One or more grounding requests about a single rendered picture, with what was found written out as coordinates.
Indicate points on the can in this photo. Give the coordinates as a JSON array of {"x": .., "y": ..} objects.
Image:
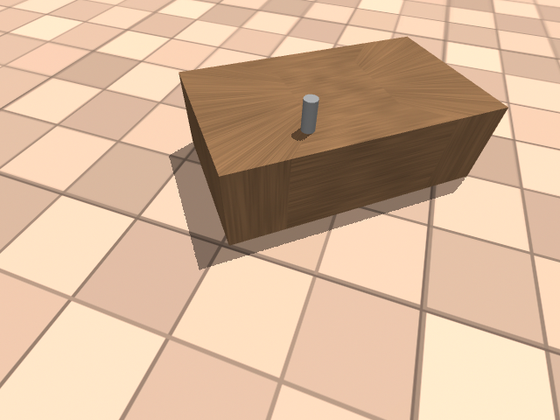
[{"x": 309, "y": 113}]

